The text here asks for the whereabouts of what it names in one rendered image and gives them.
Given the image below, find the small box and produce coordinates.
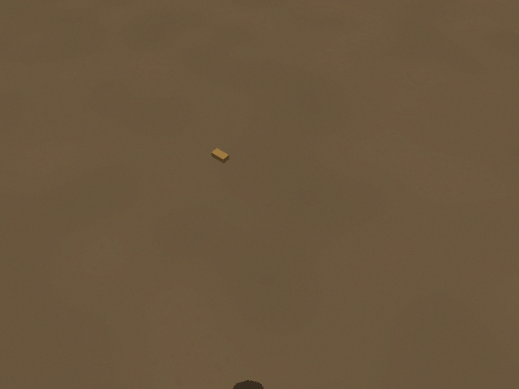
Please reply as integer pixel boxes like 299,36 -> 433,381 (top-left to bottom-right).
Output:
211,148 -> 229,163

